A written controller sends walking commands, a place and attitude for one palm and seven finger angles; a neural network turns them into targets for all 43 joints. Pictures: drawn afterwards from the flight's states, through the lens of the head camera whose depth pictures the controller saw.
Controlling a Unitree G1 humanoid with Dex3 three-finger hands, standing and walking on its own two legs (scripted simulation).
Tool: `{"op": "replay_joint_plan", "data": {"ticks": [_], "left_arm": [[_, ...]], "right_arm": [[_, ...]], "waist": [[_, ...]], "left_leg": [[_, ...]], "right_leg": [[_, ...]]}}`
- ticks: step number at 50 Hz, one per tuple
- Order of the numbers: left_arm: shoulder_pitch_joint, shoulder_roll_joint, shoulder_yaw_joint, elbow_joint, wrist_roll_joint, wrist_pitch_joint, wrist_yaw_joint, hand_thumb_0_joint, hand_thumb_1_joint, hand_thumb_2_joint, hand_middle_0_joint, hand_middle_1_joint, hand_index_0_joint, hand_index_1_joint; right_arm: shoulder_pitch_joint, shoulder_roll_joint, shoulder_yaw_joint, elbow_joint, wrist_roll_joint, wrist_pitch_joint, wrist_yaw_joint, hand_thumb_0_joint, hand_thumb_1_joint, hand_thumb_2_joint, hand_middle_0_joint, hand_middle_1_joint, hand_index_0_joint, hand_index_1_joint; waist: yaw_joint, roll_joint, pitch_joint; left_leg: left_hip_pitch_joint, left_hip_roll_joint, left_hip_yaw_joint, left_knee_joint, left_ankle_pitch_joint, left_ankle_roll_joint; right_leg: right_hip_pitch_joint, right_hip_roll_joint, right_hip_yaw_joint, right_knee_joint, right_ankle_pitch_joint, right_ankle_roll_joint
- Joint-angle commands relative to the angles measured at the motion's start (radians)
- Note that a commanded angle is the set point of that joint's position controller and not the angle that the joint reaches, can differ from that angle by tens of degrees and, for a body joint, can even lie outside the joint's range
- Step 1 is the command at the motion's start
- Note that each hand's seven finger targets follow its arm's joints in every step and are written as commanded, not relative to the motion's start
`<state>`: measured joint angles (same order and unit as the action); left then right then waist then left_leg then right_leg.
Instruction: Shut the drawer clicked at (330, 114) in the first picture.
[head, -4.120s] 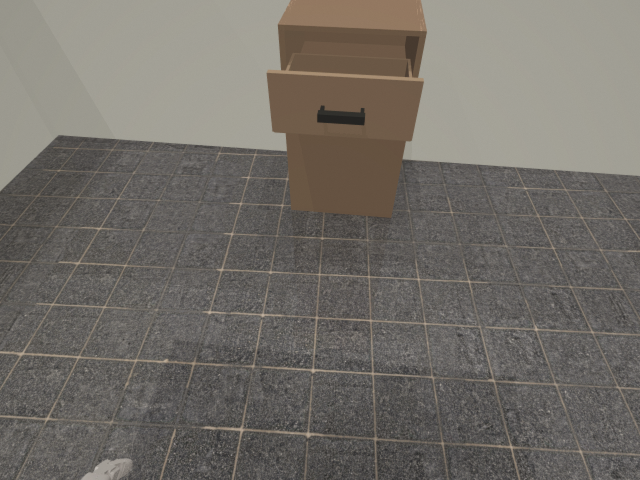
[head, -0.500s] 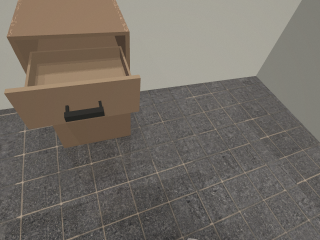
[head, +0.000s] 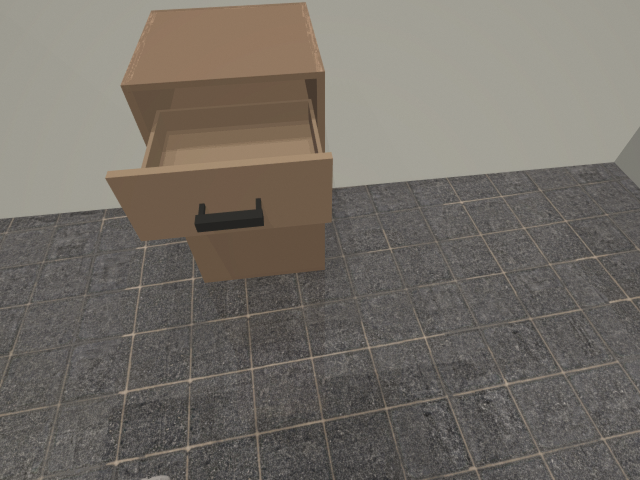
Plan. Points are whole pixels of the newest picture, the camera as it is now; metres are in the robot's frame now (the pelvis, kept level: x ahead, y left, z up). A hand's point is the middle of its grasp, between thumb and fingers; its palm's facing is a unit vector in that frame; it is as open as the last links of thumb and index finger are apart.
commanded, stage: turn to face it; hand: left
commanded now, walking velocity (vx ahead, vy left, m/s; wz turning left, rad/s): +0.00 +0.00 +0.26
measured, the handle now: (230, 212) +0.60 +0.20 -0.08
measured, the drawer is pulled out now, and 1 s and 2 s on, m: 0.30 0.30 0.30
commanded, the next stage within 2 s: take the last steps up to it in 0.06 s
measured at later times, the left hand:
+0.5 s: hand out of the picture -0.09 +0.11 -0.15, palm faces +0.25 -0.95 -0.21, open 7.3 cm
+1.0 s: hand out of the picture +0.13 +0.19 -0.18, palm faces +0.14 -0.98 -0.16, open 7.3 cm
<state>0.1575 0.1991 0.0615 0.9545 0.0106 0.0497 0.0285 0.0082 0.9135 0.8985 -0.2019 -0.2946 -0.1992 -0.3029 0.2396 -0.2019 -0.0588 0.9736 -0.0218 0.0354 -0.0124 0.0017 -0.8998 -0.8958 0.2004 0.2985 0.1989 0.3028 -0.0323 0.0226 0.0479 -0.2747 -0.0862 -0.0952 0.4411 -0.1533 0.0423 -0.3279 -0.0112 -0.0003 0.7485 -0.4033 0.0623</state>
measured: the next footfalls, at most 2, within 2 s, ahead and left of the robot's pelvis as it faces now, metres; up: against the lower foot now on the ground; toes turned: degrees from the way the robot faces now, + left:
right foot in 0.06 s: +0.03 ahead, -0.12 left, +0.00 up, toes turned +0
left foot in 0.68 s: +0.03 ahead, +0.10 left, +0.00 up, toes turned +13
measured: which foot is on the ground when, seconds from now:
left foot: down 0.00-0.06, up 0.08-0.66, down 0.68-1.00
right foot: up 0.00-0.04, down 0.06-0.68, up 0.70-1.00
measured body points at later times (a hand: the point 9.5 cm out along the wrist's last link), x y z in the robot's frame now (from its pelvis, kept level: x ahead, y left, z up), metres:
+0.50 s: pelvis -0.01 -0.04 +0.01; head +0.00 -0.06 +0.46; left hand -0.11 +0.16 -0.13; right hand +0.06 -0.28 -0.15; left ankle -0.07 +0.11 -0.68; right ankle -0.01 -0.12 -0.74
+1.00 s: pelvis +0.09 +0.00 +0.00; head +0.10 +0.03 +0.45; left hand +0.12 +0.24 -0.16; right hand +0.06 -0.22 -0.14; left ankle +0.00 +0.09 -0.74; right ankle +0.18 -0.12 -0.66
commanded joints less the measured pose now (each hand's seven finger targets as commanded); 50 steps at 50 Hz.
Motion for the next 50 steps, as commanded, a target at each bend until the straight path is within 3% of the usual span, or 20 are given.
{"op": "replay_joint_plan", "data": {"ticks": [1,2,3,4,7,9,13,15,24,28,31,32,33,34,35,37,39,41,45,50], "left_arm": [[0.135,0.096,0.022,-0.038,-0.003,-0.038,0.015,0.000,0.900,0.900,-0.200,-0.300,-0.200,-0.300],[0.142,0.151,0.030,-0.041,0.008,-0.049,0.021,0.000,0.900,0.900,-0.200,-0.300,-0.200,-0.300],[0.135,0.231,0.044,-0.062,0.019,-0.052,0.020,0.000,0.900,0.900,-0.200,-0.300,-0.200,-0.300],[0.108,0.238,0.042,-0.085,0.009,-0.045,0.018,0.000,0.900,0.900,-0.200,-0.300,-0.200,-0.300],[0.003,0.137,0.023,-0.100,0.003,-0.054,0.014,0.000,0.900,0.900,-0.200,-0.300,-0.200,-0.300],[0.039,0.111,0.017,-0.088,0.002,-0.064,0.009,0.000,0.900,0.900,-0.200,-0.300,-0.200,-0.300],[0.166,0.093,0.011,-0.036,0.004,-0.083,0.001,0.000,0.900,0.900,-0.200,-0.300,-0.200,-0.300],[0.224,0.089,0.009,-0.012,0.008,-0.091,-0.001,0.000,0.900,0.900,-0.200,-0.300,-0.200,-0.300],[0.363,0.087,0.008,0.104,0.018,-0.106,-0.010,0.000,0.900,0.900,-0.200,-0.300,-0.200,-0.300],[0.366,0.085,0.010,0.146,0.019,-0.104,-0.013,0.000,0.900,0.900,-0.200,-0.300,-0.200,-0.300],[0.314,0.067,0.007,0.158,0.007,-0.095,-0.018,0.000,0.900,0.900,-0.200,-0.300,-0.200,-0.300],[0.309,0.033,-0.001,0.157,0.004,-0.094,-0.021,0.000,0.900,0.900,-0.200,-0.300,-0.200,-0.300],[0.299,-0.015,-0.012,0.144,0.002,-0.093,-0.027,0.000,0.900,0.900,-0.200,-0.300,-0.200,-0.300],[0.281,-0.030,-0.016,0.116,0.011,-0.092,-0.028,0.000,0.900,0.900,-0.200,-0.300,-0.200,-0.300],[0.230,-0.003,-0.008,0.095,0.020,-0.086,-0.027,0.000,0.900,0.900,-0.200,-0.300,-0.200,-0.300],[0.220,0.002,0.001,0.126,0.027,-0.075,-0.034,0.000,0.900,0.900,-0.200,-0.300,-0.200,-0.300],[0.254,-0.016,0.005,0.141,0.023,-0.075,-0.043,0.000,0.900,0.900,-0.200,-0.300,-0.200,-0.300],[0.255,-0.025,0.006,0.141,0.024,-0.071,-0.041,0.000,0.900,0.900,-0.200,-0.300,-0.200,-0.300],[0.163,-0.011,0.009,0.101,0.019,-0.062,-0.044,0.000,0.900,0.900,-0.200,-0.300,-0.200,-0.300],[-0.053,-0.010,-0.003,0.018,0.013,-0.065,-0.055,0.000,0.900,0.900,-0.200,-0.300,-0.200,-0.300]], "right_arm": [[-0.020,-0.154,-0.036,-0.069,0.008,-0.015,-0.003,0.000,-0.900,-0.900,0.200,0.300,0.200,0.300],[-0.003,-0.099,-0.031,-0.071,0.018,-0.016,0.002,0.000,-0.900,-0.900,0.200,0.300,0.200,0.300],[-0.007,-0.060,-0.026,-0.100,0.018,-0.014,0.001,0.000,-0.900,-0.900,0.200,0.300,0.200,0.300],[-0.009,-0.118,-0.046,-0.099,0.004,-0.004,-0.001,0.000,-0.900,-0.900,0.200,0.300,0.200,0.300],[0.011,-0.103,-0.048,-0.034,-0.002,0.019,0.013,0.000,-0.900,-0.900,0.200,0.300,0.200,0.300],[0.039,-0.085,-0.043,-0.018,-0.001,0.019,0.018,0.000,-0.900,-0.900,0.200,0.300,0.200,0.300],[0.006,-0.086,-0.040,-0.013,-0.015,0.008,0.022,0.000,-0.900,-0.900,0.200,0.300,0.200,0.300],[-0.022,-0.084,-0.040,-0.012,-0.017,0.002,0.026,0.000,-0.900,-0.900,0.200,0.300,0.200,0.300],[-0.094,-0.034,-0.015,0.002,-0.005,-0.036,0.027,0.000,-0.900,-0.900,0.200,0.300,0.200,0.300],[-0.091,-0.001,-0.001,0.011,0.003,-0.059,0.021,0.000,-0.900,-0.900,0.200,0.300,0.200,0.300],[0.027,0.012,0.007,0.061,0.006,-0.077,0.008,0.000,-0.900,-0.900,0.200,0.300,0.200,0.300],[0.088,-0.018,0.003,0.085,0.008,-0.086,-0.004,0.000,-0.900,-0.900,0.200,0.300,0.200,0.300],[0.171,-0.088,-0.014,0.109,0.002,-0.093,-0.013,0.000,-0.900,-0.900,0.200,0.300,0.200,0.300],[0.254,-0.169,-0.032,0.116,0.002,-0.084,-0.017,0.000,-0.900,-0.900,0.200,0.300,0.200,0.300],[0.247,-0.177,-0.031,0.108,0.000,-0.078,-0.023,0.000,-0.900,-0.900,0.200,0.300,0.200,0.300],[0.162,-0.064,0.000,0.104,0.001,-0.087,-0.027,0.000,-0.900,-0.900,0.200,0.300,0.200,0.300],[0.144,-0.016,0.010,0.086,0.006,-0.107,-0.027,0.000,-0.900,-0.900,0.200,0.300,0.200,0.300],[0.175,-0.024,0.012,0.090,0.006,-0.120,-0.030,0.000,-0.900,-0.900,0.200,0.300,0.200,0.300],[0.224,-0.036,0.018,0.110,0.003,-0.128,-0.036,0.000,-0.900,-0.900,0.200,0.300,0.200,0.300],[0.285,-0.041,0.013,0.139,-0.009,-0.122,-0.035,0.000,-0.900,-0.900,0.200,0.300,0.200,0.300]], "waist": [[0.061,0.056,-0.094],[0.061,-0.107,-0.100],[0.063,-0.351,-0.051],[0.056,-0.237,-0.042],[0.000,-0.135,0.042],[0.003,-0.128,0.035],[0.049,-0.187,0.042],[0.067,-0.165,0.051],[0.104,-0.165,0.022],[0.095,-0.155,0.014],[0.031,-0.136,0.005],[0.004,-0.045,-0.002],[-0.035,0.154,-0.012],[-0.057,0.259,-0.002],[-0.056,0.158,0.061],[-0.007,0.135,0.157],[0.026,0.065,0.139],[0.036,0.066,0.091],[0.036,0.111,0.072],[-0.006,0.119,0.144]], "left_leg": [[-0.080,0.222,-0.246,-0.035,0.057,0.074],[-0.211,0.138,-0.157,0.101,-0.099,0.010],[-0.318,0.002,0.030,0.326,-0.356,-0.063],[-0.250,0.035,0.006,0.499,-0.411,-0.064],[-0.233,0.078,0.020,0.716,-0.235,-0.070],[-0.234,0.089,0.045,0.738,-0.168,-0.081],[-0.299,0.131,0.065,0.689,-0.115,-0.094],[-0.314,0.149,0.072,0.648,-0.114,-0.092],[-0.239,0.166,0.149,0.341,-0.231,-0.069],[-0.131,0.146,0.175,0.206,-0.248,-0.042],[0.154,0.116,0.224,-0.023,-0.109,-0.034],[0.291,0.160,0.178,-0.076,-0.124,-0.028],[0.394,0.332,-0.075,-0.170,-0.273,0.027],[0.394,0.519,-0.302,-0.283,-0.385,0.103],[0.318,0.558,-0.330,-0.318,-0.409,0.144],[0.172,0.448,-0.171,-0.337,-0.297,0.093],[0.159,0.389,-0.042,-0.319,-0.045,0.073],[0.216,0.358,0.040,-0.263,0.259,0.060],[0.285,0.351,0.097,-0.216,0.509,0.075],[0.307,0.367,0.099,-0.219,0.472,0.105]], "right_leg": [[0.247,-0.018,0.017,-0.347,0.199,-0.020],[0.353,-0.167,0.169,-0.474,0.158,-0.057],[0.297,-0.401,0.420,-0.543,0.177,-0.162],[0.140,-0.465,0.393,-0.538,0.250,-0.232],[0.042,-0.278,0.177,-0.513,0.236,-0.195],[0.062,-0.237,0.115,-0.525,0.198,-0.172],[0.171,-0.241,0.157,-0.596,-0.045,-0.154],[0.197,-0.251,0.202,-0.628,-0.124,-0.153],[0.295,-0.268,0.218,-0.643,-0.060,-0.228],[0.248,-0.266,0.187,-0.604,0.034,-0.245],[0.069,-0.184,0.090,-0.507,-0.026,-0.188],[-0.038,-0.144,0.050,-0.412,-0.040,-0.157],[-0.199,-0.061,-0.024,-0.192,-0.037,-0.113],[-0.310,-0.012,-0.111,0.051,-0.132,-0.088],[-0.358,-0.044,-0.051,0.177,-0.124,-0.093],[-0.332,-0.093,-0.010,0.282,0.027,-0.087],[-0.302,-0.094,-0.019,0.328,0.139,-0.071],[-0.314,-0.083,-0.027,0.362,0.167,-0.057],[-0.385,-0.078,-0.041,0.371,0.192,-0.055],[-0.405,-0.093,-0.078,0.137,0.215,-0.066]]}}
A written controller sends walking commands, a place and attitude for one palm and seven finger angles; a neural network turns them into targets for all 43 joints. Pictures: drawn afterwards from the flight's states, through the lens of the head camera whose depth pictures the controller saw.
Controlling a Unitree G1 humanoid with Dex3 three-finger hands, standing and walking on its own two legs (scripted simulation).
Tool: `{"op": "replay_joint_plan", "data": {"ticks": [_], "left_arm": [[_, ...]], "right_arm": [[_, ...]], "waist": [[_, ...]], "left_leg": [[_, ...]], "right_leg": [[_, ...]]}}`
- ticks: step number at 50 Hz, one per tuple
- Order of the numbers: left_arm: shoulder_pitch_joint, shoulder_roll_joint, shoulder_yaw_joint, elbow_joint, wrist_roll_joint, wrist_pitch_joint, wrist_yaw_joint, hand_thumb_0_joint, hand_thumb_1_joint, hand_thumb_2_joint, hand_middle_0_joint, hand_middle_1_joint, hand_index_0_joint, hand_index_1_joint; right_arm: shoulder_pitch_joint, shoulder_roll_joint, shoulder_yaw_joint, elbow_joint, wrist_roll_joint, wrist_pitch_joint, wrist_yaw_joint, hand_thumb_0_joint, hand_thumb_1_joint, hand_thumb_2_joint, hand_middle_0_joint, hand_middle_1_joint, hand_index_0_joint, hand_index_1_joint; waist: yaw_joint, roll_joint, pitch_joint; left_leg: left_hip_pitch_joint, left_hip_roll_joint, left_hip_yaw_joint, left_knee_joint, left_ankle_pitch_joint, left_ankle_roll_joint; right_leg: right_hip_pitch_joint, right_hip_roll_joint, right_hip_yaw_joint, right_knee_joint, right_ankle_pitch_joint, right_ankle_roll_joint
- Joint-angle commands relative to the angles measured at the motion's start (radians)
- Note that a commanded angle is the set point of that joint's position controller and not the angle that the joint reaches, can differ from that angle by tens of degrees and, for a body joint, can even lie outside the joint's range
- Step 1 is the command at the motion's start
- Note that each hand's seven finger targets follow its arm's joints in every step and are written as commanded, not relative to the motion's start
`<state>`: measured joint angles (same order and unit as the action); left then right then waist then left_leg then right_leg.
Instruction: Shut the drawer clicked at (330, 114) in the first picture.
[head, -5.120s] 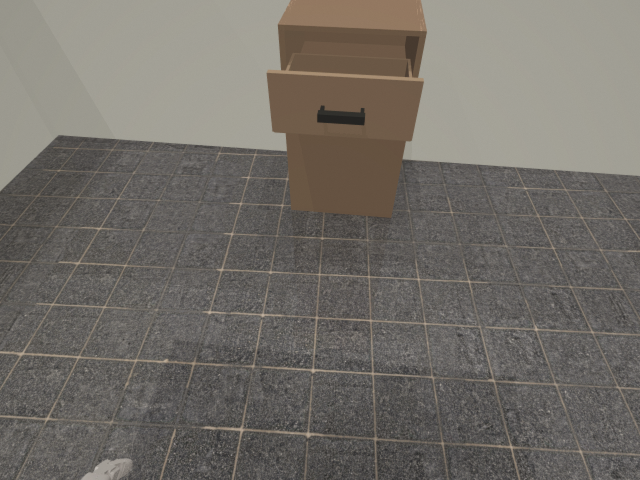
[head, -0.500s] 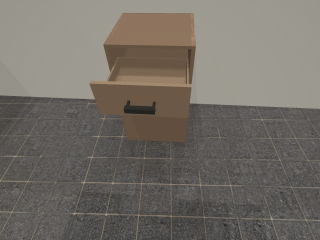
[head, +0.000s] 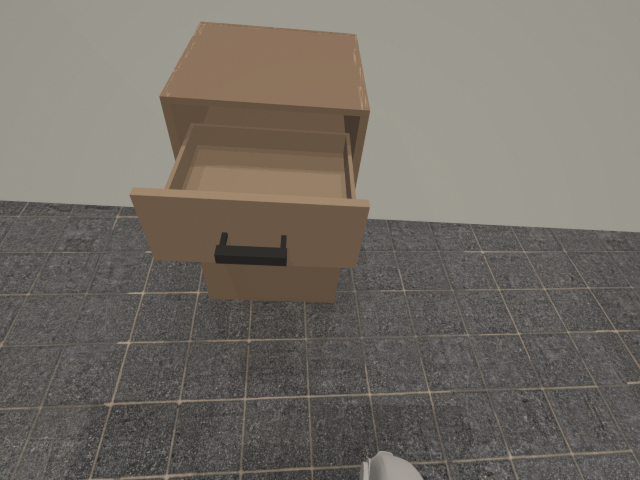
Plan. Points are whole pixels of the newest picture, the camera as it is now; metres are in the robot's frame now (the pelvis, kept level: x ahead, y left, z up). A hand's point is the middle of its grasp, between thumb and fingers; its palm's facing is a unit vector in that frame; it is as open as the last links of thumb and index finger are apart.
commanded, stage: take the last steps up to it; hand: left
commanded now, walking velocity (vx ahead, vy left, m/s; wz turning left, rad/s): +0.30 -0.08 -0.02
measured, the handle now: (252, 247) +0.52 +0.15 -0.08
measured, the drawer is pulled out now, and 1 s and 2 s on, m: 0.30 0.30 0.30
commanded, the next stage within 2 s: come to a stop and stand still in 0.64 s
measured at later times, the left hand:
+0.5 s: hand (252, 472) +0.17 +0.10 -0.17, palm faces +0.08 -0.97 -0.21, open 7.2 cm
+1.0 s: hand out of the picture +0.15 +0.10 -0.18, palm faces +0.11 -0.99 -0.11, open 7.3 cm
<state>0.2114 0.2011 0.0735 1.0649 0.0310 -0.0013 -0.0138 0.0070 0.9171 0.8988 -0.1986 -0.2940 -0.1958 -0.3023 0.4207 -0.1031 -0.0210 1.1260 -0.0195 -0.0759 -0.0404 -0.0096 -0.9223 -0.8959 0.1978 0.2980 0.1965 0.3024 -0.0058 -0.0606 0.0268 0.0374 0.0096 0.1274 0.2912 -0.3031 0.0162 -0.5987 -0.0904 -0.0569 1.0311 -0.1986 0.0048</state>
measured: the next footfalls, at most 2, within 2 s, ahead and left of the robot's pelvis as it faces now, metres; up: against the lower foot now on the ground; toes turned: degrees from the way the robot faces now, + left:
right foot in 0.18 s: +0.22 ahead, -0.15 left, +0.00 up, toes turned +2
left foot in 0.78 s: +0.27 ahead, +0.03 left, +0.00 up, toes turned +2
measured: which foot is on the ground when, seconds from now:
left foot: down 0.00-0.18, up 0.20-0.76, down 0.78-1.00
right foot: up 0.00-0.16, down 0.18-1.00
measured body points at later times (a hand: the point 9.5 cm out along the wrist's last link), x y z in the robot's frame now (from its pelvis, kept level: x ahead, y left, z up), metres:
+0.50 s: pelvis +0.14 -0.09 +0.00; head +0.14 -0.09 +0.45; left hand +0.17 +0.15 -0.15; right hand +0.17 -0.32 -0.16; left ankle +0.18 +0.06 -0.68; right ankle +0.19 -0.14 -0.74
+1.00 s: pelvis +0.21 -0.04 +0.00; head +0.22 -0.02 +0.45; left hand +0.15 +0.15 -0.17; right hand +0.29 -0.26 -0.15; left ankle +0.19 +0.05 -0.74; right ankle +0.19 -0.14 -0.74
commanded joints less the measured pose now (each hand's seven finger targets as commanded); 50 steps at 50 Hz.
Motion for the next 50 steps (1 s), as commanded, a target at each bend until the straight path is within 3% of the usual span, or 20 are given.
{"op": "replay_joint_plan", "data": {"ticks": [1,4,6,7,8,9,10,11,12,13,16,20,27,34,37,39,40,42,45,50], "left_arm": [[-0.137,-0.012,-0.018,-0.102,-0.010,-0.015,-0.014,0.000,0.900,0.900,-0.200,-0.300,-0.200,-0.300],[-0.152,0.004,-0.014,-0.114,-0.016,-0.022,-0.012,0.000,0.900,0.900,-0.200,-0.300,-0.200,-0.300],[-0.011,0.032,-0.002,-0.076,-0.014,-0.033,-0.008,0.000,0.900,0.900,-0.200,-0.300,-0.200,-0.300],[0.127,0.061,0.008,-0.029,-0.009,-0.045,-0.004,0.000,0.900,0.900,-0.200,-0.300,-0.200,-0.300],[0.262,0.141,0.029,0.011,-0.001,-0.058,0.006,0.000,0.900,0.900,-0.200,-0.300,-0.200,-0.300],[0.323,0.244,0.048,0.016,-0.012,-0.057,0.019,0.000,0.900,0.900,-0.200,-0.300,-0.200,-0.300],[0.284,0.238,0.045,0.008,-0.030,-0.049,0.023,0.000,0.900,0.900,-0.200,-0.300,-0.200,-0.300],[0.169,0.193,0.030,-0.012,-0.028,-0.044,0.024,0.000,0.900,0.900,-0.200,-0.300,-0.200,-0.300],[0.099,0.149,0.017,-0.037,-0.029,-0.049,0.021,0.000,0.900,0.900,-0.200,-0.300,-0.200,-0.300],[0.037,0.111,0.004,-0.051,-0.028,-0.053,0.023,0.000,0.900,0.900,-0.200,-0.300,-0.200,-0.300],[0.011,0.043,-0.016,-0.055,-0.020,-0.065,0.033,0.000,0.900,0.900,-0.200,-0.300,-0.200,-0.300],[0.070,0.028,-0.012,-0.038,-0.013,-0.071,0.037,0.000,0.900,0.900,-0.200,-0.300,-0.200,-0.300],[0.164,0.053,-0.014,0.006,-0.008,-0.074,0.033,0.000,0.900,0.900,-0.200,-0.300,-0.200,-0.300],[0.245,0.052,-0.012,0.060,-0.005,-0.064,0.028,0.000,0.900,0.900,-0.200,-0.300,-0.200,-0.300],[0.221,0.022,-0.020,0.070,-0.016,-0.055,0.029,0.000,0.900,0.900,-0.200,-0.300,-0.200,-0.300],[0.238,-0.052,-0.043,0.074,-0.016,-0.052,0.032,0.000,0.900,0.900,-0.200,-0.300,-0.200,-0.300],[0.246,-0.072,-0.053,0.085,-0.018,-0.049,0.040,0.000,0.900,0.900,-0.200,-0.300,-0.200,-0.300],[0.259,-0.065,-0.060,0.113,-0.017,-0.030,0.047,0.000,0.900,0.900,-0.200,-0.300,-0.200,-0.300],[0.275,-0.046,-0.061,0.122,-0.016,-0.019,0.050,0.000,0.900,0.900,-0.200,-0.300,-0.200,-0.300],[0.237,-0.007,-0.036,0.069,-0.012,0.010,0.053,0.000,0.900,0.900,-0.200,-0.300,-0.200,-0.300]], "right_arm": [[0.108,-0.150,-0.027,-0.010,-0.013,-0.008,-0.007,0.000,-0.900,-0.900,0.200,0.300,0.200,0.300],[0.102,-0.170,-0.035,0.004,-0.016,-0.001,-0.003,0.000,-0.900,-0.900,0.200,0.300,0.200,0.300],[0.066,-0.192,-0.041,0.001,-0.009,0.002,-0.001,0.000,-0.900,-0.900,0.200,0.300,0.200,0.300],[0.058,-0.192,-0.042,0.001,-0.002,0.003,0.004,0.000,-0.900,-0.900,0.200,0.300,0.200,0.300],[0.081,-0.161,-0.040,-0.002,0.010,0.003,0.017,0.000,-0.900,-0.900,0.200,0.300,0.200,0.300],[0.150,-0.099,-0.029,-0.026,0.018,0.011,0.018,0.000,-0.900,-0.900,0.200,0.300,0.200,0.300],[0.081,-0.128,-0.034,-0.040,0.021,0.021,0.014,0.000,-0.900,-0.900,0.200,0.300,0.200,0.300],[0.068,-0.102,-0.040,-0.033,0.019,0.021,0.017,0.000,-0.900,-0.900,0.200,0.300,0.200,0.300],[0.027,-0.091,-0.041,-0.034,0.011,0.029,0.022,0.000,-0.900,-0.900,0.200,0.300,0.200,0.300],[0.032,-0.091,-0.041,-0.027,0.003,0.042,0.024,0.000,-0.900,-0.900,0.200,0.300,0.200,0.300],[0.084,-0.060,-0.037,-0.005,-0.009,0.069,0.024,0.000,-0.900,-0.900,0.200,0.300,0.200,0.300],[0.029,-0.056,-0.041,-0.031,-0.013,0.082,0.030,0.000,-0.900,-0.900,0.200,0.300,0.200,0.300],[-0.156,-0.076,-0.038,-0.093,-0.006,0.069,0.041,0.000,-0.900,-0.900,0.200,0.300,0.200,0.300],[-0.218,-0.075,-0.025,-0.101,0.003,0.043,0.035,0.000,-0.900,-0.900,0.200,0.300,0.200,0.300],[-0.142,-0.071,-0.013,-0.062,0.006,0.026,0.021,0.000,-0.900,-0.900,0.200,0.300,0.200,0.300],[-0.081,-0.126,-0.017,-0.037,0.006,0.016,0.005,0.000,-0.900,-0.900,0.200,0.300,0.200,0.300],[-0.103,-0.140,-0.012,-0.038,0.006,0.024,-0.005,0.000,-0.900,-0.900,0.200,0.300,0.200,0.300],[-0.168,-0.123,0.004,-0.038,0.010,0.034,-0.018,0.000,-0.900,-0.900,0.200,0.300,0.200,0.300],[-0.160,-0.112,0.006,-0.031,0.016,0.042,-0.029,0.000,-0.900,-0.900,0.200,0.300,0.200,0.300],[-0.137,-0.155,-0.020,-0.031,0.016,0.056,-0.039,0.000,-0.900,-0.900,0.200,0.300,0.200,0.300]], "waist": [[-0.039,0.210,0.166],[-0.031,0.197,0.132],[0.040,0.156,0.050],[0.099,0.109,-0.035],[0.152,-0.033,-0.154],[0.128,-0.269,-0.286],[0.126,-0.144,-0.224],[0.077,-0.055,-0.111],[0.058,-0.052,-0.030],[0.016,-0.036,0.018],[-0.038,-0.025,0.043],[-0.033,0.009,0.048],[0.024,0.026,0.056],[0.051,-0.017,0.024],[0.016,0.021,-0.005],[0.008,0.145,-0.042],[0.025,0.167,-0.033],[0.037,0.165,0.016],[0.027,0.091,0.043],[0.014,0.111,-0.004]], "left_leg": [[-0.010,0.274,-0.114,-0.061,0.612,0.127],[-0.047,0.285,-0.103,-0.014,0.681,0.121],[-0.089,0.274,-0.076,0.136,0.751,0.100],[-0.145,0.225,-0.047,0.296,0.686,0.069],[-0.323,0.153,-0.010,0.557,0.408,0.033],[-0.513,-0.001,-0.013,0.902,-0.251,-0.009],[-0.538,0.031,-0.134,1.032,-0.269,0.020],[-0.553,0.077,-0.124,1.061,-0.189,0.025],[-0.545,0.099,-0.129,1.067,-0.111,0.021],[-0.528,0.121,-0.143,1.048,-0.043,0.016],[-0.470,0.131,-0.127,0.946,0.027,-0.009],[-0.498,0.129,-0.106,0.810,0.049,-0.030],[-0.537,0.115,-0.096,0.530,0.016,-0.041],[-0.399,0.056,-0.062,0.310,-0.038,-0.021],[-0.176,0.041,-0.059,0.104,0.108,-0.012],[-0.035,0.214,-0.208,0.088,0.480,0.056],[-0.061,0.271,-0.229,0.083,0.623,0.097],[-0.148,0.228,-0.191,0.064,0.663,0.082],[-0.111,0.180,-0.157,0.079,0.746,0.043],[-0.052,0.210,-0.171,0.085,0.823,0.050]], "right_leg": [[-0.099,-0.014,-0.026,-0.207,0.005,-0.016],[0.077,0.028,-0.058,-0.343,-0.035,-0.047],[0.307,0.063,-0.069,-0.421,0.003,-0.068],[0.507,0.082,-0.076,-0.491,0.069,-0.073],[0.760,-0.068,0.091,-0.534,0.060,-0.116],[0.892,-0.343,0.494,-0.664,0.175,-0.207],[0.764,-0.353,0.507,-0.737,0.155,-0.236],[0.621,-0.323,0.412,-0.772,-0.021,-0.233],[0.458,-0.282,0.389,-0.812,-0.119,-0.193],[0.355,-0.248,0.299,-0.833,-0.133,-0.164],[0.236,-0.186,0.131,-0.877,-0.030,-0.143],[0.243,-0.173,0.121,-0.913,-0.052,-0.163],[0.400,-0.202,0.183,-0.924,-0.094,-0.195],[0.476,-0.199,0.176,-0.839,0.048,-0.196],[0.397,-0.116,0.089,-0.720,0.079,-0.128],[0.306,-0.006,-0.011,-0.583,0.073,-0.049],[0.323,0.007,-0.032,-0.592,-0.014,-0.024],[0.407,-0.005,-0.013,-0.634,0.023,-0.009],[0.425,-0.022,0.008,-0.652,0.214,-0.014],[0.400,-0.009,-0.007,-0.586,0.148,-0.018]]}}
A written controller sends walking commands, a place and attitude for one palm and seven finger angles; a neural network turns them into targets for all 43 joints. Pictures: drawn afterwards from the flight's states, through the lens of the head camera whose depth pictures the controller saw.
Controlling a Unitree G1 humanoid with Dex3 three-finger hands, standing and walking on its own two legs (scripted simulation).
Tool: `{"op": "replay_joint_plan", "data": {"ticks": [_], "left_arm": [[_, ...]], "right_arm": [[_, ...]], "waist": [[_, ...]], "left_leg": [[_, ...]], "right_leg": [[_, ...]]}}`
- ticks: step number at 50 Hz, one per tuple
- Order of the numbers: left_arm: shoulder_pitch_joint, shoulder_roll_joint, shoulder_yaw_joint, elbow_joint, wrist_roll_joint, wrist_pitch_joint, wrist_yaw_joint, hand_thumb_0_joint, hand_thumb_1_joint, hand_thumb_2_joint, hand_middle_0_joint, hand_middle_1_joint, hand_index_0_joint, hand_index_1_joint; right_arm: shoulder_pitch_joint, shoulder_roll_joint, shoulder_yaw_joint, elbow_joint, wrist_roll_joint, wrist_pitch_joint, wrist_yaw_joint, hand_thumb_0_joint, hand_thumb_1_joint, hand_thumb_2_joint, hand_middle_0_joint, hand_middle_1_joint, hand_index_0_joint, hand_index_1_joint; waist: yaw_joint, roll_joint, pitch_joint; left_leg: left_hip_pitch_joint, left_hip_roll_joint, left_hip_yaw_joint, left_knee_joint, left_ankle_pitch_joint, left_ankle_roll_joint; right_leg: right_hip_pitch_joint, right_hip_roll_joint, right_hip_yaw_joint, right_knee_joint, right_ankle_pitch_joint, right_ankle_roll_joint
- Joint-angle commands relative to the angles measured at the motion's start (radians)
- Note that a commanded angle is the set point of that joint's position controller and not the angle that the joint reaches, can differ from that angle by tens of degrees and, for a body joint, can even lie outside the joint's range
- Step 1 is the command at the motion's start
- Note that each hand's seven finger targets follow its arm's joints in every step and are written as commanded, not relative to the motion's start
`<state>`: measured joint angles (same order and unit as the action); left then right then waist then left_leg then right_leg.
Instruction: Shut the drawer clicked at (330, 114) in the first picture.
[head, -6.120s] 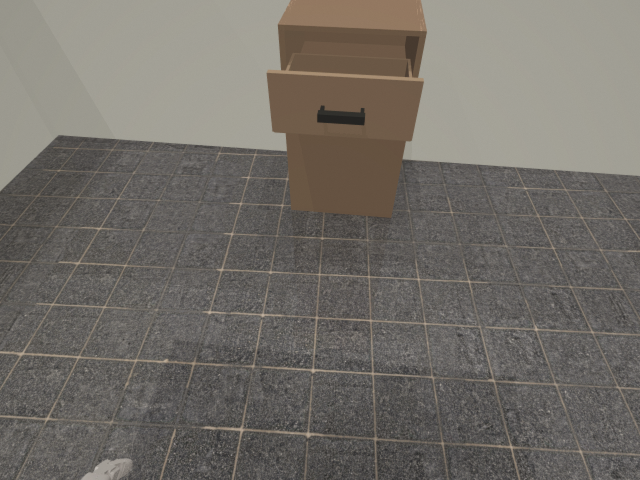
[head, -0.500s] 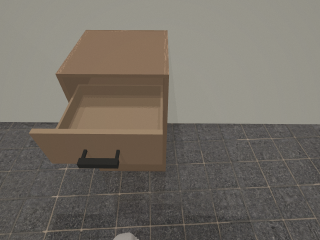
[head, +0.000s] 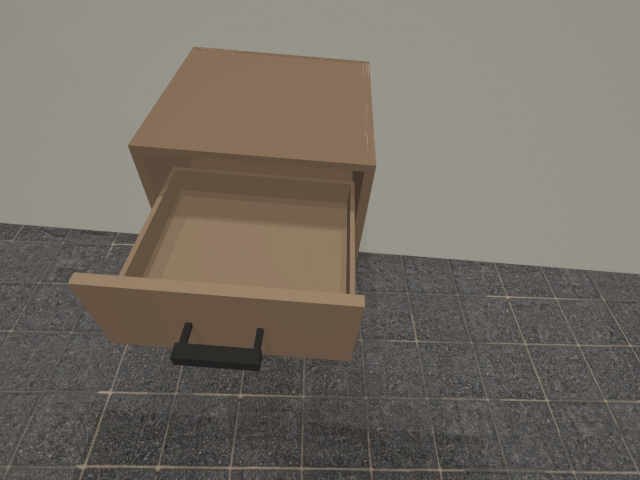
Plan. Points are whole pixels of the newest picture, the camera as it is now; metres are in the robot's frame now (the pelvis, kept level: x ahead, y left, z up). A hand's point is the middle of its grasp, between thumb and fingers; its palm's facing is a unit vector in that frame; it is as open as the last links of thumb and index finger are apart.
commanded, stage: come to a stop and stand still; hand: left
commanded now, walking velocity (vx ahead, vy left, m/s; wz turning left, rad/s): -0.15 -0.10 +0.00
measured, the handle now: (220, 344) +0.31 +0.18 -0.08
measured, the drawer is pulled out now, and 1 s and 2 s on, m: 0.30 0.30 0.30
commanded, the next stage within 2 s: look again from close up in 0.72 s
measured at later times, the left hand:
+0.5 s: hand out of the picture -0.02 +0.11 -0.17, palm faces +0.04 -0.97 -0.23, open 7.3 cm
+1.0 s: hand out of the picture -0.07 +0.10 -0.18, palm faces +0.05 -0.98 -0.17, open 7.3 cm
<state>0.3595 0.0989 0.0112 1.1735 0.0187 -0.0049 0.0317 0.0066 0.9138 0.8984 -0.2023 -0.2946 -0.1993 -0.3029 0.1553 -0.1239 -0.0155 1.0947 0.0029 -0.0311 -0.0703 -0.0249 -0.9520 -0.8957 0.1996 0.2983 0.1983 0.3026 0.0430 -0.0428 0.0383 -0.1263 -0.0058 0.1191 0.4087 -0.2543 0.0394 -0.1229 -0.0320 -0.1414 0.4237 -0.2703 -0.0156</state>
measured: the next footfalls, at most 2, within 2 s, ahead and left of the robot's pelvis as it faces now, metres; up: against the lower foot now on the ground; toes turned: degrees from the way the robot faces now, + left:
none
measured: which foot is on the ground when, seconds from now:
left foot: down 0.00-1.00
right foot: down 0.00-1.00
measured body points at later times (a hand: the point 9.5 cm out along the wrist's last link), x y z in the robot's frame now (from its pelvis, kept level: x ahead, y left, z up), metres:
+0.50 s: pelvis -0.04 -0.06 +0.00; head -0.04 -0.08 +0.45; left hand -0.03 +0.17 -0.15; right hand -0.07 -0.26 -0.17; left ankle -0.02 +0.09 -0.74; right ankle -0.04 -0.12 -0.74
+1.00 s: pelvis -0.03 -0.05 -0.01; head -0.02 -0.06 +0.44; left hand -0.07 +0.15 -0.16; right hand -0.03 -0.26 -0.17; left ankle -0.03 +0.06 -0.74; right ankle -0.04 -0.12 -0.74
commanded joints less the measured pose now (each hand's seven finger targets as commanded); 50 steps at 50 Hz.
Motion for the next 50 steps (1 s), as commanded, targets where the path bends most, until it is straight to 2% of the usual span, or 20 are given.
{"op": "replay_joint_plan", "data": {"ticks": [1,4,7,9,11,13,14,15,20,24,30,40,41,42,43,44,45,46,48,50], "left_arm": [[0.077,0.101,0.030,-0.053,0.002,0.018,0.007,0.000,0.900,0.900,-0.200,-0.300,-0.200,-0.300],[0.036,0.108,0.039,-0.086,0.004,0.032,0.005,0.000,0.900,0.900,-0.200,-0.300,-0.200,-0.300],[0.020,0.104,0.045,-0.091,0.005,0.045,0.005,0.000,0.900,0.900,-0.200,-0.300,-0.200,-0.300],[0.022,0.097,0.040,-0.085,0.003,0.039,0.003,0.000,0.900,0.900,-0.200,-0.300,-0.200,-0.300],[0.041,0.113,0.037,-0.071,0.005,0.023,0.005,0.000,0.900,0.900,-0.200,-0.300,-0.200,-0.300],[-0.028,0.160,0.026,-0.074,0.000,0.005,0.006,0.000,0.900,0.900,-0.200,-0.300,-0.200,-0.300],[-0.054,0.166,0.022,-0.079,-0.003,-0.001,0.004,0.000,0.900,0.900,-0.200,-0.300,-0.200,-0.300],[-0.072,0.167,0.020,-0.082,-0.006,-0.006,0.005,0.000,0.900,0.900,-0.200,-0.300,-0.200,-0.300],[-0.072,0.157,0.014,-0.077,-0.012,-0.006,0.008,0.000,0.900,0.900,-0.200,-0.300,-0.200,-0.300],[-0.039,0.148,0.017,-0.069,-0.011,-0.006,0.010,0.000,0.900,0.900,-0.200,-0.300,-0.200,-0.300],[0.000,0.126,0.022,-0.056,-0.010,-0.011,0.013,0.000,0.900,0.900,-0.200,-0.300,-0.200,-0.300],[0.066,0.077,0.017,-0.024,-0.011,-0.022,0.013,0.000,0.900,0.900,-0.200,-0.300,-0.200,-0.300],[0.123,0.126,0.016,-0.026,0.008,-0.057,0.052,0.000,0.900,0.900,-0.200,-0.300,-0.200,-0.300],[0.116,0.157,0.025,-0.061,0.010,-0.065,0.051,0.000,0.900,0.900,-0.200,-0.300,-0.200,-0.300],[0.086,0.146,0.027,-0.073,0.005,-0.061,0.045,0.000,0.900,0.900,-0.200,-0.300,-0.200,-0.300],[0.084,0.161,0.028,-0.076,0.002,-0.062,0.043,0.000,0.900,0.900,-0.200,-0.300,-0.200,-0.300],[0.076,0.146,0.020,-0.090,0.006,-0.064,0.035,0.000,0.900,0.900,-0.200,-0.300,-0.200,-0.300],[0.058,0.128,0.016,-0.101,0.008,-0.060,0.031,0.000,0.900,0.900,-0.200,-0.300,-0.200,-0.300],[0.026,0.104,0.009,-0.109,0.005,-0.048,0.029,0.000,0.900,0.900,-0.200,-0.300,-0.200,-0.300],[0.025,0.072,0.000,-0.111,-0.003,-0.036,0.024,0.000,0.900,0.900,-0.200,-0.300,-0.200,-0.300]], "right_arm": [[0.132,-0.141,-0.031,-0.003,-0.008,0.014,-0.010,0.000,-0.900,-0.900,0.200,0.300,0.200,0.300],[0.136,-0.152,-0.040,-0.001,-0.013,0.016,-0.012,0.000,-0.900,-0.900,0.200,0.300,0.200,0.300],[0.092,-0.146,-0.040,-0.010,-0.022,0.020,-0.006,0.000,-0.900,-0.900,0.200,0.300,0.200,0.300],[0.057,-0.139,-0.037,-0.014,-0.023,0.021,0.006,0.000,-0.900,-0.900,0.200,0.300,0.200,0.300],[0.053,-0.124,-0.033,-0.009,-0.019,0.023,0.017,0.000,-0.900,-0.900,0.200,0.300,0.200,0.300],[0.096,-0.076,-0.022,0.003,-0.008,0.031,0.030,0.000,-0.900,-0.900,0.200,0.300,0.200,0.300],[0.111,-0.064,-0.019,0.011,-0.010,0.038,0.034,0.000,-0.900,-0.900,0.200,0.300,0.200,0.300],[0.126,-0.068,-0.018,0.023,-0.014,0.043,0.036,0.000,-0.900,-0.900,0.200,0.300,0.200,0.300],[0.175,-0.066,-0.007,0.063,-0.018,0.041,0.042,0.000,-0.900,-0.900,0.200,0.300,0.200,0.300],[0.201,-0.056,-0.004,0.074,-0.018,0.044,0.041,0.000,-0.900,-0.900,0.200,0.300,0.200,0.300],[0.245,-0.040,-0.004,0.074,-0.018,0.046,0.034,0.000,-0.900,-0.900,0.200,0.300,0.200,0.300],[0.263,-0.029,0.000,0.065,-0.015,0.032,0.022,0.000,-0.900,-0.900,0.200,0.300,0.200,0.300],[0.138,-0.070,-0.007,-0.002,-0.015,0.008,0.037,0.000,-0.900,-0.900,0.200,0.300,0.200,0.300],[0.244,-0.041,-0.012,-0.041,-0.014,0.027,0.031,0.000,-0.900,-0.900,0.200,0.300,0.200,0.300],[0.254,-0.034,-0.017,-0.036,-0.011,0.028,0.031,0.000,-0.900,-0.900,0.200,0.300,0.200,0.300],[0.237,-0.004,0.000,-0.049,-0.002,0.023,0.039,0.000,-0.900,-0.900,0.200,0.300,0.200,0.300],[0.236,-0.008,0.002,-0.057,-0.002,0.019,0.043,0.000,-0.900,-0.900,0.200,0.300,0.200,0.300],[0.233,-0.016,0.000,-0.061,-0.005,0.018,0.043,0.000,-0.900,-0.900,0.200,0.300,0.200,0.300],[0.265,-0.033,0.001,-0.053,-0.010,0.014,0.042,0.000,-0.900,-0.900,0.200,0.300,0.200,0.300],[0.270,-0.059,0.007,-0.040,-0.018,0.003,0.042,0.000,-0.900,-0.900,0.200,0.300,0.200,0.300]], "waist": [[-0.036,0.106,-0.016],[-0.035,0.151,-0.021],[-0.016,0.161,-0.011],[0.004,0.150,-0.010],[0.013,0.079,-0.014],[-0.034,-0.044,0.014],[-0.048,-0.095,0.015],[-0.054,-0.135,0.025],[-0.050,-0.021,0.075],[-0.044,-0.007,0.104],[-0.048,0.030,0.096],[-0.043,0.056,0.092],[-0.003,-0.047,0.115],[-0.081,0.018,0.001],[-0.084,0.098,-0.042],[-0.067,0.075,-0.137],[-0.066,0.006,-0.149],[-0.069,-0.052,-0.115],[-0.087,-0.081,-0.047],[-0.073,0.032,0.060]], "left_leg": [[0.111,0.238,-0.172,-0.035,0.773,0.039],[0.088,0.298,-0.226,-0.072,0.759,0.103],[-0.017,0.311,-0.232,-0.106,0.579,0.140],[-0.081,0.273,-0.196,-0.097,0.435,0.115],[-0.121,0.192,-0.161,-0.038,0.256,0.043],[-0.100,0.103,-0.101,-0.023,0.048,-0.024],[-0.068,0.088,-0.091,-0.023,0.021,-0.035],[-0.041,0.089,-0.087,-0.017,0.025,-0.041],[-0.031,0.103,-0.099,-0.053,0.063,-0.040],[-0.039,0.096,-0.092,-0.051,0.038,-0.042],[-0.046,0.092,-0.085,-0.025,0.051,-0.046],[-0.033,0.109,-0.093,-0.043,0.099,-0.046],[-0.230,0.074,-0.008,0.225,-0.101,-0.090],[-0.217,0.052,-0.102,0.301,-0.118,-0.052],[-0.196,0.061,-0.089,0.306,-0.106,-0.036],[-0.170,0.063,-0.076,0.264,-0.079,-0.039],[-0.163,0.051,-0.078,0.238,-0.082,-0.042],[-0.142,0.047,-0.073,0.203,-0.079,-0.042],[-0.066,0.053,-0.088,0.084,-0.014,-0.036],[-0.084,0.103,-0.147,0.013,0.062,-0.014]], "right_leg": [[-0.096,-0.063,0.078,0.043,0.174,0.003],[-0.150,-0.047,0.097,0.176,-0.066,0.003],[-0.144,-0.044,0.131,0.288,-0.164,0.005],[-0.077,-0.048,0.127,0.199,-0.092,0.006],[-0.005,-0.058,0.152,0.001,0.138,0.005],[-0.058,-0.150,0.237,-0.084,0.198,-0.027],[-0.086,-0.151,0.247,-0.110,0.169,-0.039],[-0.114,-0.149,0.247,-0.135,0.137,-0.046],[-0.139,-0.107,0.229,-0.199,-0.051,-0.032],[-0.154,-0.103,0.233,-0.242,-0.130,-0.023],[-0.149,-0.104,0.241,-0.262,-0.112,0.002],[-0.124,-0.087,0.215,-0.228,0.021,-0.005],[-0.053,-0.164,0.325,-0.159,0.821,0.142],[0.033,-0.209,0.291,-0.096,0.965,0.136],[0.031,-0.196,0.234,-0.076,0.888,0.073],[0.092,-0.192,0.233,-0.044,0.820,-0.023],[0.088,-0.183,0.229,-0.047,0.682,-0.085],[0.035,-0.172,0.224,-0.062,0.543,-0.107],[-0.091,-0.134,0.218,-0.072,0.230,-0.093],[-0.179,-0.073,0.204,-0.058,0.031,-0.058]]}}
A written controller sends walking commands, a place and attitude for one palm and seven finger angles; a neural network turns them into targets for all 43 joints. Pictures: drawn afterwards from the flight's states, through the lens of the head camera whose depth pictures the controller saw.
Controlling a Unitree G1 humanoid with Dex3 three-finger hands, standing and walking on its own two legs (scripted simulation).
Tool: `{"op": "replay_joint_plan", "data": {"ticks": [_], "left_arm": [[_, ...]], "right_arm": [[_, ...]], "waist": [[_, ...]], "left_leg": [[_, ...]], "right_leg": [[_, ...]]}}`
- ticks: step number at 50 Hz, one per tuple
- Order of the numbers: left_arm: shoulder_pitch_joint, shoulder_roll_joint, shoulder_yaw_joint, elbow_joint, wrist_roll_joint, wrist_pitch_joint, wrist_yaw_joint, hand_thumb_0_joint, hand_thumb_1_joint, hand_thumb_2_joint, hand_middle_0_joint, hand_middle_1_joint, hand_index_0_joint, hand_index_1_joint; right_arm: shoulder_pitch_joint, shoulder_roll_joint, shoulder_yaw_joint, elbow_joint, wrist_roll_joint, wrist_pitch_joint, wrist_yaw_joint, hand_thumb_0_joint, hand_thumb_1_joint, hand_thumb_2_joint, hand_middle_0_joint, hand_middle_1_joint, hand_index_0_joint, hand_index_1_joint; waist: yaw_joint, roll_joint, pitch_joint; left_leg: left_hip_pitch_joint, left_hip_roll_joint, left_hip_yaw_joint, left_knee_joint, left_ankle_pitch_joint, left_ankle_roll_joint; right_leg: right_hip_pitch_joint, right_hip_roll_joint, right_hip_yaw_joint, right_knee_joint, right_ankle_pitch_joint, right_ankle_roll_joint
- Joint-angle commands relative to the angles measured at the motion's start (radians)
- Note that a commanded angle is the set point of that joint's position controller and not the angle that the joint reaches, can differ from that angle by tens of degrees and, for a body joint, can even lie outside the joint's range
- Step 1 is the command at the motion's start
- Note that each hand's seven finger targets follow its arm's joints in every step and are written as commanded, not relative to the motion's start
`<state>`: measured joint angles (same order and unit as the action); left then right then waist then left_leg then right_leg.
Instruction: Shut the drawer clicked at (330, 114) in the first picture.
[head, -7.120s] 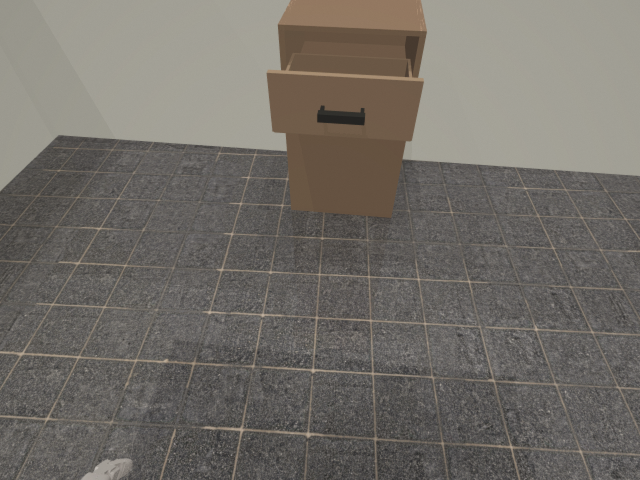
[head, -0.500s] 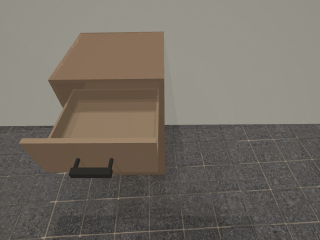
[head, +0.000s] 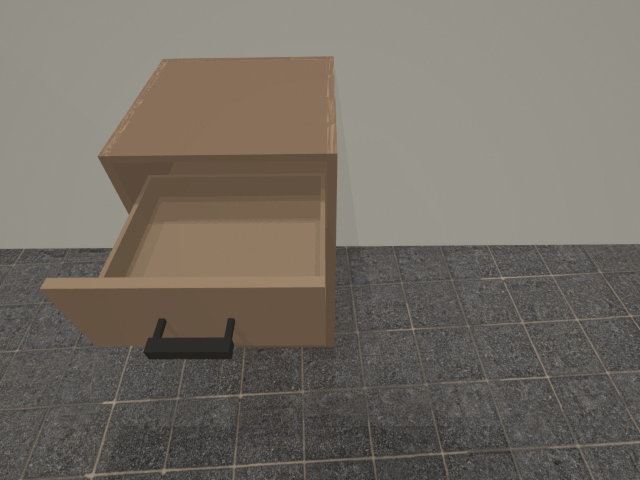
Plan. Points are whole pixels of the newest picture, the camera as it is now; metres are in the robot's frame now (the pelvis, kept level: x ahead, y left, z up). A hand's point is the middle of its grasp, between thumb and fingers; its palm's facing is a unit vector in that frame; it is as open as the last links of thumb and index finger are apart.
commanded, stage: look again from close up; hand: left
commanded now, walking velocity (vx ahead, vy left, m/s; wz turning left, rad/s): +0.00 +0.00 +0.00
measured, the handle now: (192, 336) +0.34 +0.22 -0.07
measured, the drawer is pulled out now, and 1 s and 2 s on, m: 0.30 0.30 0.30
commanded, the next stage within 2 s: shuffle to correct the standing spot in 0.32 s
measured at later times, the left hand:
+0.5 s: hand out of the picture +0.01 +0.21 -0.17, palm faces +0.00 -0.98 -0.19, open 7.3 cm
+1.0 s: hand out of the picture +0.05 +0.16 -0.18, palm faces +0.07 -0.99 -0.16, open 7.3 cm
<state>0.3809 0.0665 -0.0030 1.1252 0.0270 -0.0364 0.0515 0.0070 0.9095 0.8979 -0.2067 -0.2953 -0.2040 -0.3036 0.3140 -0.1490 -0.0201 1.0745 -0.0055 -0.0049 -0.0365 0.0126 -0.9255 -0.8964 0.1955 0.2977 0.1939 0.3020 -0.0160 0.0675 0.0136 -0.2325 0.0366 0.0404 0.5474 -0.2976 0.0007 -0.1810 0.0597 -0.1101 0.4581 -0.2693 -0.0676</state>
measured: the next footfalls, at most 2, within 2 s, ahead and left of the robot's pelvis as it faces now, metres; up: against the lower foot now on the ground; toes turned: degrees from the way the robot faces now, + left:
none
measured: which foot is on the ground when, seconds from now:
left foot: down 0.00-1.00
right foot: down 0.00-1.00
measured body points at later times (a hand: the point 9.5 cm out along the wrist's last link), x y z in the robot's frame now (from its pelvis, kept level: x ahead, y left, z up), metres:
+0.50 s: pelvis +0.01 +0.05 +0.00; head +0.02 +0.04 +0.45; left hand +0.01 +0.26 -0.15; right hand -0.02 -0.17 -0.16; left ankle -0.01 +0.10 -0.74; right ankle -0.01 -0.08 -0.73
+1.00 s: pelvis +0.07 +0.01 +0.00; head +0.09 +0.02 +0.45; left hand +0.04 +0.21 -0.16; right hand +0.09 -0.22 -0.15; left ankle +0.02 +0.10 -0.73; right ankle +0.00 -0.08 -0.72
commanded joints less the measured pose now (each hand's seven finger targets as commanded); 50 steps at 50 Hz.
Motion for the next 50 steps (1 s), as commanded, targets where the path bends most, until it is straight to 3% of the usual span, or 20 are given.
{"op": "replay_joint_plan", "data": {"ticks": [1,4,7,16,21,27,30,33,36,37,39,40,42,44,45,46,47,48,49,50], "left_arm": [[0.018,0.099,0.013,-0.067,-0.012,-0.003,0.004,0.000,0.900,0.900,-0.200,-0.300,-0.200,-0.300],[0.026,0.120,0.010,-0.063,-0.011,0.011,-0.003,0.000,0.900,0.900,-0.200,-0.300,-0.200,-0.300],[0.026,0.126,0.007,-0.068,-0.012,0.016,-0.005,0.000,0.900,0.900,-0.200,-0.300,-0.200,-0.300],[-0.012,0.146,0.007,-0.087,-0.013,0.028,-0.011,0.000,0.900,0.900,-0.200,-0.300,-0.200,-0.300],[-0.007,0.146,0.007,-0.077,-0.015,0.027,-0.008,0.000,0.900,0.900,-0.200,-0.300,-0.200,-0.300],[-0.016,0.125,0.001,-0.069,0.003,0.035,-0.021,0.000,0.900,0.900,-0.200,-0.300,-0.200,-0.300],[-0.011,0.123,0.003,-0.068,0.007,0.033,-0.026,0.000,0.900,0.900,-0.200,-0.300,-0.200,-0.300],[0.014,0.116,0.005,-0.057,0.005,0.021,-0.025,0.000,0.900,0.900,-0.200,-0.300,-0.200,-0.300],[0.083,0.128,0.009,-0.031,-0.001,0.005,-0.020,0.000,0.900,0.900,-0.200,-0.300,-0.200,-0.300],[0.102,0.145,0.014,-0.024,-0.001,0.000,-0.017,0.000,0.900,0.900,-0.200,-0.300,-0.200,-0.300],[0.156,0.183,0.024,-0.008,-0.004,-0.006,-0.007,0.000,0.900,0.900,-0.200,-0.300,-0.200,-0.300],[0.159,0.188,0.024,-0.006,-0.006,-0.010,-0.002,0.000,0.900,0.900,-0.200,-0.300,-0.200,-0.300],[0.138,0.184,0.020,-0.016,-0.006,-0.014,0.008,0.000,0.900,0.900,-0.200,-0.300,-0.200,-0.300],[0.062,0.201,0.020,-0.047,-0.012,-0.006,0.012,0.000,0.900,0.900,-0.200,-0.300,-0.200,-0.300],[0.024,0.207,0.021,-0.068,-0.020,-0.003,0.011,0.000,0.900,0.900,-0.200,-0.300,-0.200,-0.300],[0.008,0.201,0.024,-0.090,-0.028,0.001,0.012,0.000,0.900,0.900,-0.200,-0.300,-0.200,-0.300],[0.005,0.195,0.027,-0.099,-0.029,0.008,0.016,0.000,0.900,0.900,-0.200,-0.300,-0.200,-0.300],[-0.004,0.189,0.030,-0.102,-0.027,0.016,0.019,0.000,0.900,0.900,-0.200,-0.300,-0.200,-0.300],[-0.011,0.176,0.029,-0.111,-0.025,0.026,0.019,0.000,0.900,0.900,-0.200,-0.300,-0.200,-0.300],[-0.009,0.165,0.029,-0.110,-0.022,0.033,0.016,0.000,0.900,0.900,-0.200,-0.300,-0.200,-0.300]], "right_arm": [[0.105,-0.049,0.013,-0.022,-0.012,-0.024,0.006,0.000,-0.900,-0.900,0.200,0.300,0.200,0.300],[0.076,-0.062,0.021,-0.021,-0.012,-0.030,0.003,0.000,-0.900,-0.900,0.200,0.300,0.200,0.300],[0.072,-0.079,0.025,-0.026,-0.011,-0.032,0.001,0.000,-0.900,-0.900,0.200,0.300,0.200,0.300],[0.074,-0.105,0.024,-0.013,-0.010,-0.035,0.002,0.000,-0.900,-0.900,0.200,0.300,0.200,0.300],[0.078,-0.103,0.024,0.005,-0.008,-0.038,0.000,0.000,-0.900,-0.900,0.200,0.300,0.200,0.300],[0.095,-0.130,0.006,0.027,-0.012,-0.023,0.001,0.000,-0.900,-0.900,0.200,0.300,0.200,0.300],[0.107,-0.129,0.001,0.034,-0.014,-0.024,-0.001,0.000,-0.900,-0.900,0.200,0.300,0.200,0.300],[0.106,-0.113,0.003,0.036,-0.014,-0.031,-0.001,0.000,-0.900,-0.900,0.200,0.300,0.200,0.300],[0.076,-0.092,0.009,0.025,-0.010,-0.041,0.000,0.000,-0.900,-0.900,0.200,0.300,0.200,0.300],[0.069,-0.082,0.009,0.018,-0.007,-0.045,0.000,0.000,-0.900,-0.900,0.200,0.300,0.200,0.300],[0.052,-0.049,0.018,0.008,-0.007,-0.044,0.000,0.000,-0.900,-0.900,0.200,0.300,0.200,0.300],[0.041,-0.040,0.020,0.010,-0.006,-0.040,-0.001,0.000,-0.900,-0.900,0.200,0.300,0.200,0.300],[0.019,-0.034,0.025,0.008,-0.001,-0.033,-0.004,0.000,-0.900,-0.900,0.200,0.300,0.200,0.300],[0.061,-0.035,0.021,0.024,0.005,-0.025,-0.005,0.000,-0.900,-0.900,0.200,0.300,0.200,0.300],[0.093,-0.059,0.017,0.037,0.002,-0.026,-0.007,0.000,-0.900,-0.900,0.200,0.300,0.200,0.300],[0.110,-0.093,0.005,0.041,-0.002,-0.025,-0.013,0.000,-0.900,-0.900,0.200,0.300,0.200,0.300],[0.106,-0.113,-0.001,0.034,0.000,-0.018,-0.018,0.000,-0.900,-0.900,0.200,0.300,0.200,0.300],[0.084,-0.115,-0.003,0.027,0.003,-0.012,-0.021,0.000,-0.900,-0.900,0.200,0.300,0.200,0.300],[0.056,-0.116,-0.002,0.015,0.006,-0.010,-0.021,0.000,-0.900,-0.900,0.200,0.300,0.200,0.300],[0.030,-0.121,-0.005,0.000,0.004,-0.009,-0.020,0.000,-0.900,-0.900,0.200,0.300,0.200,0.300]], "waist": [[0.000,-0.071,0.108],[0.023,0.033,0.123],[0.029,-0.044,0.116],[0.029,-0.060,0.066],[0.026,-0.064,0.031],[0.005,-0.019,0.118],[0.002,0.001,0.136],[0.013,-0.017,0.111],[0.033,-0.070,0.064],[0.036,-0.137,0.058],[0.047,-0.284,0.042],[0.046,-0.294,0.032],[0.043,-0.251,0.013],[-0.005,-0.165,0.000],[-0.022,-0.106,-0.021],[-0.019,-0.033,-0.065],[-0.009,0.039,-0.071],[0.005,0.098,-0.040],[0.017,0.097,0.013],[0.026,0.069,0.047]], "left_leg": [[-0.018,0.087,-0.088,-0.141,0.120,0.037],[-0.076,0.091,-0.129,-0.207,0.133,0.054],[-0.073,0.086,-0.133,-0.222,0.115,0.059],[-0.009,0.094,-0.147,-0.261,0.144,0.066],[0.057,0.089,-0.128,-0.233,0.274,0.065],[0.048,0.149,-0.226,-0.352,-0.168,0.107],[0.070,0.179,-0.249,-0.345,-0.131,0.142],[0.075,0.169,-0.232,-0.270,0.066,0.159],[0.006,0.087,-0.134,-0.151,0.185,0.118],[-0.037,0.042,-0.086,-0.080,0.225,0.100],[-0.150,-0.030,0.006,0.034,0.118,0.057],[-0.160,-0.038,0.022,0.069,0.017,0.039],[-0.168,-0.027,0.010,0.073,-0.136,0.023],[-0.042,-0.022,0.024,-0.072,0.028,0.021],[0.062,-0.004,0.012,-0.114,0.355,0.031],[0.166,0.047,-0.013,-0.039,0.669,0.053],[0.215,0.098,-0.047,-0.013,0.840,0.078],[0.222,0.134,-0.086,-0.031,0.955,0.095],[0.223,0.166,-0.117,-0.054,1.026,0.110],[0.216,0.170,-0.123,-0.060,1.024,0.118]], "right_leg": [[-0.108,-0.147,0.169,-0.094,0.030,0.002],[-0.040,-0.132,0.142,-0.053,0.045,0.011],[-0.023,-0.134,0.140,-0.048,0.054,0.014],[-0.018,-0.138,0.118,-0.026,0.054,0.031],[-0.016,-0.147,0.118,-0.028,0.091,0.034],[-0.146,-0.098,0.061,0.067,-0.107,0.031],[-0.205,-0.094,0.056,0.127,-0.142,0.029],[-0.167,-0.100,0.053,0.087,-0.109,0.026],[-0.021,-0.138,0.105,0.023,0.068,0.002],[0.040,-0.167,0.143,0.019,0.173,-0.014],[0.172,-0.267,0.235,-0.012,0.539,-0.057],[0.199,-0.314,0.259,-0.011,0.745,-0.079],[0.243,-0.334,0.241,0.036,1.118,-0.093],[0.172,-0.296,0.171,0.112,1.187,-0.054],[0.111,-0.243,0.121,0.179,1.117,-0.012],[0.042,-0.211,0.095,0.198,0.915,0.017],[-0.014,-0.190,0.090,0.177,0.647,0.026],[-0.047,-0.176,0.089,0.145,0.364,0.030],[-0.093,-0.154,0.086,0.115,0.122,0.036],[-0.115,-0.149,0.082,0.078,0.029,0.046]]}}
